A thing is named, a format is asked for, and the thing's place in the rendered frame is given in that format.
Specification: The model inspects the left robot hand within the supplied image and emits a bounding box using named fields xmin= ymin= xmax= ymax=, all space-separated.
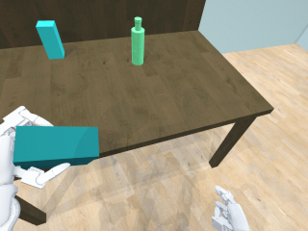
xmin=0 ymin=106 xmax=70 ymax=189

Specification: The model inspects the table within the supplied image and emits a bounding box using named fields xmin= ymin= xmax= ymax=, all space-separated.
xmin=0 ymin=0 xmax=274 ymax=226

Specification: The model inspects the sponge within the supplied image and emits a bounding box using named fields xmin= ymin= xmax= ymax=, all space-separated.
xmin=13 ymin=125 xmax=99 ymax=170

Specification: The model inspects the robot left forearm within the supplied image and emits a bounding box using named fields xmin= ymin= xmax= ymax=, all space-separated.
xmin=0 ymin=184 xmax=21 ymax=231

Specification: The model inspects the right robot hand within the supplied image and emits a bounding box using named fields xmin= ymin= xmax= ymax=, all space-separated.
xmin=212 ymin=185 xmax=250 ymax=231

